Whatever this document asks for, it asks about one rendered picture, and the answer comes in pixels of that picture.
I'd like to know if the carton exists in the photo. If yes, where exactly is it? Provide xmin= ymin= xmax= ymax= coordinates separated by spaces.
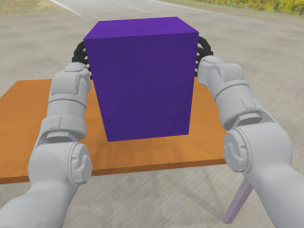
xmin=83 ymin=16 xmax=200 ymax=142

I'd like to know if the left robot upper arm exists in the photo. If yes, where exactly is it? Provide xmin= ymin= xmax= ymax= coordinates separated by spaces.
xmin=0 ymin=142 xmax=92 ymax=228

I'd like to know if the right robot hand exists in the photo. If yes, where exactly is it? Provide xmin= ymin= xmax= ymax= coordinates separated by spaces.
xmin=195 ymin=36 xmax=214 ymax=77

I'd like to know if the right robot upper arm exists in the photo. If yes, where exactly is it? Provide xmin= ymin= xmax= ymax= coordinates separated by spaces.
xmin=223 ymin=122 xmax=304 ymax=228

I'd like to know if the table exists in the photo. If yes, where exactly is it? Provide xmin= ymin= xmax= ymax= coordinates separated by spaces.
xmin=0 ymin=76 xmax=254 ymax=224

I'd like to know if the robot left forearm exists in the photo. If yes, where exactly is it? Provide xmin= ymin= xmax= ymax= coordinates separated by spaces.
xmin=28 ymin=62 xmax=92 ymax=183

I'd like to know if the left robot hand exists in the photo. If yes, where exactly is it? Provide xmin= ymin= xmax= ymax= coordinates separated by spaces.
xmin=71 ymin=41 xmax=93 ymax=80

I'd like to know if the robot right forearm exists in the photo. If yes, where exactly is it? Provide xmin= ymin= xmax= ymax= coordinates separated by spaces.
xmin=198 ymin=55 xmax=294 ymax=157

